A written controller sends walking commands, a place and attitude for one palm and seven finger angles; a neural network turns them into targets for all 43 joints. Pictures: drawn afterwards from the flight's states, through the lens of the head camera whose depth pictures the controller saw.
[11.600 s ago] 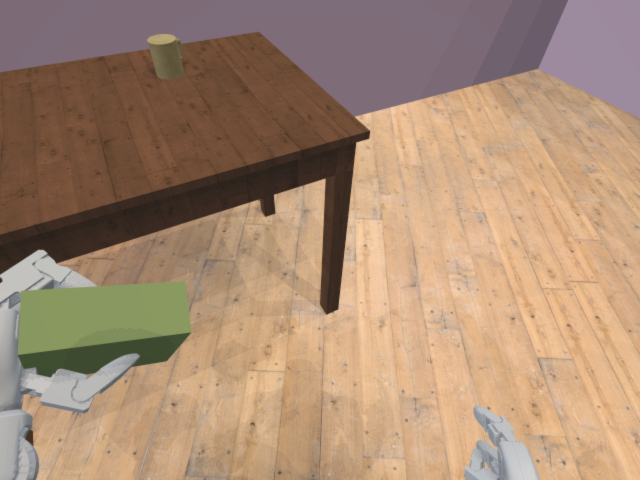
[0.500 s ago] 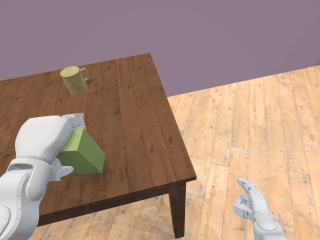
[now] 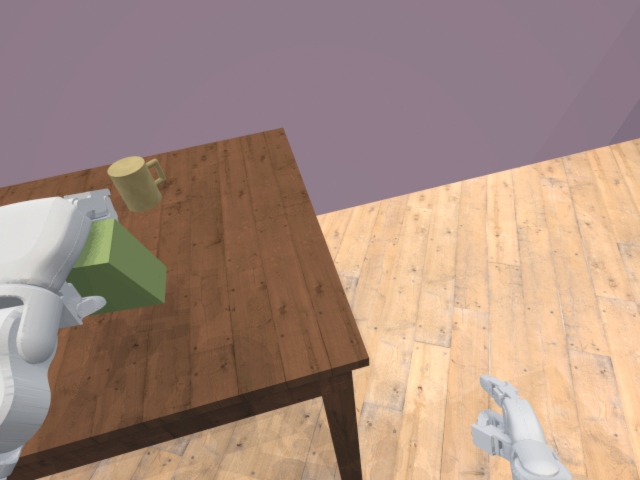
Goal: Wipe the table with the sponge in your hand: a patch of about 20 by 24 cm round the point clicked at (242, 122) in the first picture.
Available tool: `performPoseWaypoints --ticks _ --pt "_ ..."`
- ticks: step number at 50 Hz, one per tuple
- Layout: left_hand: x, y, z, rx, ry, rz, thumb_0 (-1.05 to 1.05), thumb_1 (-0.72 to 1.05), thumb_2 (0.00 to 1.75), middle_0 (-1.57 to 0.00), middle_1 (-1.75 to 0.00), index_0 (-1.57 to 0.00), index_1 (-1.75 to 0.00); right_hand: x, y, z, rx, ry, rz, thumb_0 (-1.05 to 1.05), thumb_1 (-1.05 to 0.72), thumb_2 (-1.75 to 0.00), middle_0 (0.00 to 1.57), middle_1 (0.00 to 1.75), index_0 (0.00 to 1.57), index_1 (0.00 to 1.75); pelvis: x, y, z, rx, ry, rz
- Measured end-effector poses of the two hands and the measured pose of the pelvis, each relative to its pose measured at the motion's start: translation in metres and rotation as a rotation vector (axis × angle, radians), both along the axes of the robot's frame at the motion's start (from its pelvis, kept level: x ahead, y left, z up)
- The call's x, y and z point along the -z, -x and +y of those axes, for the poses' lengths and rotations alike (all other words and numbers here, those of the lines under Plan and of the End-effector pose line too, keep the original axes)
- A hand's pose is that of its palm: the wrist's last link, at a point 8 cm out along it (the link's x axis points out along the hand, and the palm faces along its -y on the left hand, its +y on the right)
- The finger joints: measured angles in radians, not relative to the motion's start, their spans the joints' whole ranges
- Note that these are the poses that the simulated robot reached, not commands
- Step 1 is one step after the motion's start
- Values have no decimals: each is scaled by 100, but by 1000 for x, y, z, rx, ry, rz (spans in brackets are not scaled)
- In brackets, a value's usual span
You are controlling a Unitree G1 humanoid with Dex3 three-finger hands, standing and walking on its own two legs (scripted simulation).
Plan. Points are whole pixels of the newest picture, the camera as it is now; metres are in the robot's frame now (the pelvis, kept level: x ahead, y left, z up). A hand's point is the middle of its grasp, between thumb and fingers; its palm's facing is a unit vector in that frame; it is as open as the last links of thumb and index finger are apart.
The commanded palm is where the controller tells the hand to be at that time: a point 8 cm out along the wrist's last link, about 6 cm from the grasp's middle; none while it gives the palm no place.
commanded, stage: move the sponge above the wiping area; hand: left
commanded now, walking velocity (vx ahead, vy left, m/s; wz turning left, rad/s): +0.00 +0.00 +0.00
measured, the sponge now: (100, 280) +0.25 +0.31 +0.16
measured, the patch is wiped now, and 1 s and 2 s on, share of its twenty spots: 0.00 0.00 0.00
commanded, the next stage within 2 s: none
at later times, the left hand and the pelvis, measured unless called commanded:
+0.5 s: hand (56, 263) +0.24 +0.34 +0.19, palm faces +0.25 -0.02 -0.97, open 9.1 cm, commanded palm +0.19 +0.31 +0.22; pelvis +0.00 +0.01 +0.00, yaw +0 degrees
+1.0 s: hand (76, 315) +0.22 +0.34 +0.13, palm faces +0.07 -0.14 -0.99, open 9.1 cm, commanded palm +0.19 +0.32 +0.20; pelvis +0.00 +0.03 +0.00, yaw +1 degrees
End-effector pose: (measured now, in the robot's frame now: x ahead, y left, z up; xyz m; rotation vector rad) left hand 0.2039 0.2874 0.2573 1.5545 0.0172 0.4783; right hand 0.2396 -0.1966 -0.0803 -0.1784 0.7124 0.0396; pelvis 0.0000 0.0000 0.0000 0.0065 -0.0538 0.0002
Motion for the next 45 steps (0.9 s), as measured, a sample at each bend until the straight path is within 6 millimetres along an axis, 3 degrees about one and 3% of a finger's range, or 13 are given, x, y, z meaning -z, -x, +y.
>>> performPoseWaypoints --ticks 3,6,10,12,16,20,23,25,28,33,38,42,45 --pt "-7 -1 26 -133 71 -21 0 -43 104 -83 -141 -84 -142 -1 1 -2 20 -29 -9 1 -91 -90 20 30 20 30 0 0 -1 1 0 11" --pt "18 1 33 -193 146 90 0 -43 104 -82 -142 -83 -142 -1 1 -7 36 -36 -27 1 -90 -90 20 30 20 30 0 1 0 -2 -2 26" --pt "74 8 11 -120 216 312 -1 -43 104 -82 -142 -83 -143 1 1 -13 35 8 -37 1 -90 -90 20 30 20 30 1 2 3 -10 -4 36" --pt "87 9 -6 -32 194 372 -1 -43 104 -83 -142 -83 -142 2 0 -13 20 48 -30 1 -91 -90 20 30 20 30 1 2 4 -12 -5 30" --pt "69 5 -18 106 50 278 0 -43 104 -83 -142 -84 -142 2 0 -8 3 81 -12 1 -91 -90 19 30 20 30 1 0 3 -12 0 11" --pt "27 -6 7 36 11 64 0 -43 104 -84 -142 -84 -142 0 0 2 9 35 -1 1 -91 -90 19 30 20 30 0 -2 4 -10 5 4" --pt "11 -9 33 -85 71 -7 0 -43 104 -83 -142 -84 -142 -1 0 8 17 -6 -6 1 -91 -90 20 30 20 30 -1 -4 7 -4 5 11" --pt "16 -9 43 -146 114 28 0 -43 104 -83 -142 -84 -142 -2 -1 10 22 -22 -15 1 -90 -90 20 30 20 30 -1 -4 9 -5 4 21" --pt "46 -7 45 -181 176 164 0 -43 104 -83 -143 -83 -143 -2 -3 11 25 -28 -26 1 -90 -90 20 30 20 30 -1 -4 14 -6 5 34" --pt "93 2 16 -46 199 373 0 -43 104 -83 -143 -84 -143 -1 -5 11 3 36 -19 1 -90 -90 20 30 20 30 0 -3 21 -11 3 37" --pt "66 7 3 109 58 232 0 -43 104 -84 -142 -84 -142 -2 -5 20 -22 65 0 1 -91 -90 20 30 20 30 0 -7 23 -11 11 18" --pt "34 4 32 -4 44 53 0 -44 104 -84 -142 -84 -142 -2 -4 31 -24 21 18 1 -91 -90 20 30 20 30 -1 -7 24 -11 13 11" --pt "32 4 55 -129 122 32 0 -43 104 -83 -142 -84 -143 -3 -4 36 -19 -8 15 1 -90 -90 20 30 20 30 -2 -5 26 -14 12 16"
